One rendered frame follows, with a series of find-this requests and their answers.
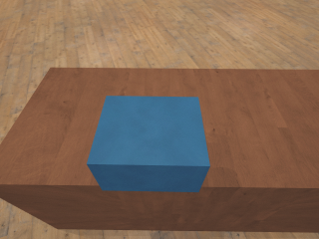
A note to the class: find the pedestal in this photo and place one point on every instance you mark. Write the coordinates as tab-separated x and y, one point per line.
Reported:
261	129

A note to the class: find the carton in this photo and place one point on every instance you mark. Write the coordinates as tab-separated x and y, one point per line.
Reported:
147	143

